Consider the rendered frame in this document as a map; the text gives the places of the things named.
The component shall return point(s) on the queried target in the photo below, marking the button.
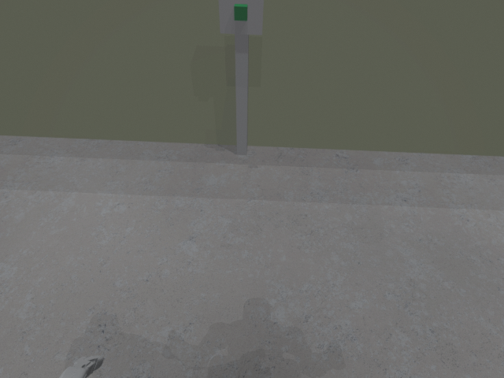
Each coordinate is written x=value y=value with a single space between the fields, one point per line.
x=240 y=11

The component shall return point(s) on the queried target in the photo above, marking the robot left hand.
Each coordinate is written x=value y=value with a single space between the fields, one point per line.
x=83 y=367

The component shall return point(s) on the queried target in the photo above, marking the panel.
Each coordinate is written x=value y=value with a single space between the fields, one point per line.
x=242 y=29

